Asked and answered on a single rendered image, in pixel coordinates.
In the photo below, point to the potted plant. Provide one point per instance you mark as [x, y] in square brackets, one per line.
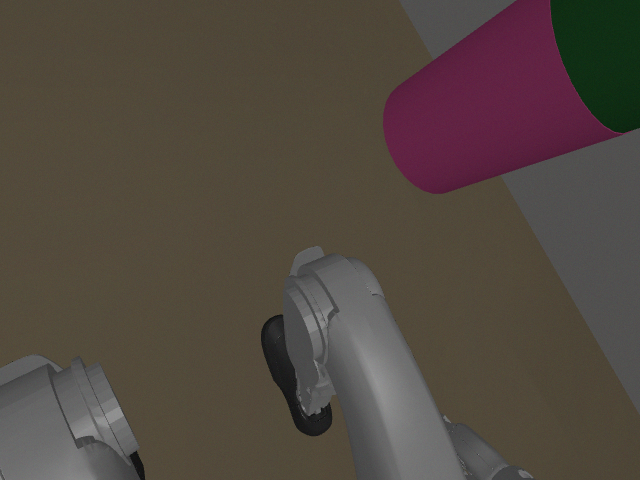
[540, 79]

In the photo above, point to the right robot hand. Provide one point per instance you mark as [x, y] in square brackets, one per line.
[476, 455]

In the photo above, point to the right robot foot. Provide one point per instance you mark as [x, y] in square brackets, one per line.
[283, 374]

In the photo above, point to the left robot foot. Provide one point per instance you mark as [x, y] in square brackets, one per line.
[138, 465]

